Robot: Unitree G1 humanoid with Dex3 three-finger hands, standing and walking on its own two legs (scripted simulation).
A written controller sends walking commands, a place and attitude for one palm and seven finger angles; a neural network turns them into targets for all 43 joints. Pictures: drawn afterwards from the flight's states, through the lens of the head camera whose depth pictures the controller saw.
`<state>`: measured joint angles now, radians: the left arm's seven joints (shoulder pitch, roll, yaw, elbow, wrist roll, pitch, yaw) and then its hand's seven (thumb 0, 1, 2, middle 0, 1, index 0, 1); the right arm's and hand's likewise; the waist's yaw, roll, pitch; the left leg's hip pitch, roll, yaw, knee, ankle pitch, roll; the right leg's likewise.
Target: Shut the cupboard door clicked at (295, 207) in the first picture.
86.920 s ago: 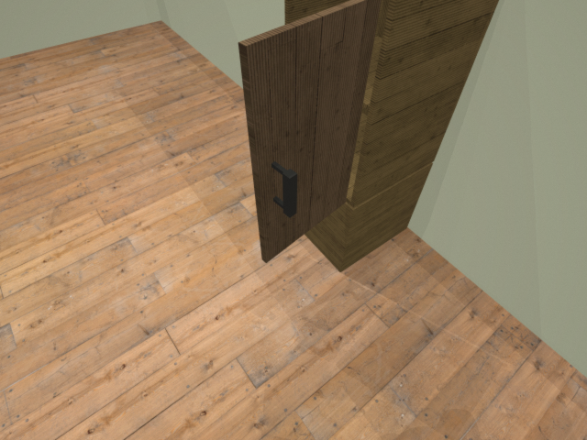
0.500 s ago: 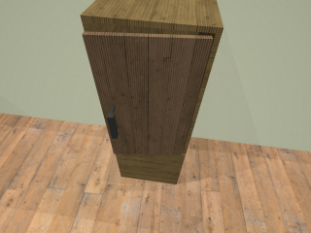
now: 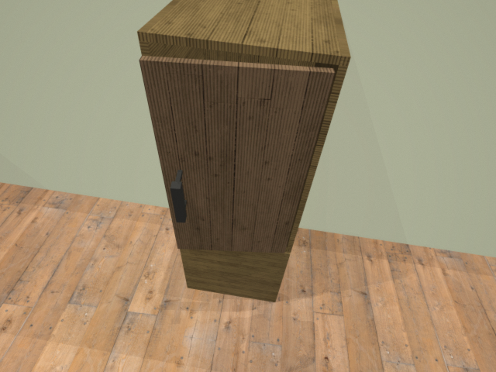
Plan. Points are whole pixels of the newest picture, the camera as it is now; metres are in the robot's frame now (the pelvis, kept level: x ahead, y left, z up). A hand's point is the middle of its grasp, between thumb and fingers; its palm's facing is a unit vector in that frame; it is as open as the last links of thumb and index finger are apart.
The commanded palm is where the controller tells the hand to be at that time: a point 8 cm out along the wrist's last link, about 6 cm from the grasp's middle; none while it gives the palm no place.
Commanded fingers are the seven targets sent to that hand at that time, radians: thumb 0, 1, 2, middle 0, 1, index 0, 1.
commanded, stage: shuffle to correct the standing spot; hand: left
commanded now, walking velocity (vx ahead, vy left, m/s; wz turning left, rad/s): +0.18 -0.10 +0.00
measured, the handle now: (180, 196) +0.50 +0.19 -0.06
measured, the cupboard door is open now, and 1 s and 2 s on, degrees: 7 7 7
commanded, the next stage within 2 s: come to a stop and stand still in 0.20 s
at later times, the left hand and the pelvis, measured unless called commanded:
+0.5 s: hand out of the picture -0.01 +0.12 -0.18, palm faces +0.04 -0.99 -0.13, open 7.4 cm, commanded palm none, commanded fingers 0.00 0.90 0.90 -0.20 -0.30 -0.20 -0.30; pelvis +0.05 -0.02 +0.00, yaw -1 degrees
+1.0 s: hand out of the picture +0.04 +0.19 -0.17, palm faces +0.00 -0.97 -0.25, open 7.4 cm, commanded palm none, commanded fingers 0.00 0.90 0.90 -0.20 -0.30 -0.20 -0.30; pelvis +0.00 +0.00 -0.01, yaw -1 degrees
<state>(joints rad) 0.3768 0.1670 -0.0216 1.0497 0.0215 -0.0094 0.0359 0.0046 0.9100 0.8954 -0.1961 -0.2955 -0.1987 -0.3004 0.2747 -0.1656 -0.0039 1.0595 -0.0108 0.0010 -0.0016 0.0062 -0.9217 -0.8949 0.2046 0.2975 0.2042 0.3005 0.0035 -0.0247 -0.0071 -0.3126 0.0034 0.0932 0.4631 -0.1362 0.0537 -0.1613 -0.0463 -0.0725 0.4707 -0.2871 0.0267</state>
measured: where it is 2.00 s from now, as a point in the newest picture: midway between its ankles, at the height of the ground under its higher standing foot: outside the picture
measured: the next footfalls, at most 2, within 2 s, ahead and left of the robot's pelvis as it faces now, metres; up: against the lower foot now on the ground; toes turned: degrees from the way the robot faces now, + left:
none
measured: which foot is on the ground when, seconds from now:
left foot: down 0.00-1.00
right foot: down 0.00-1.00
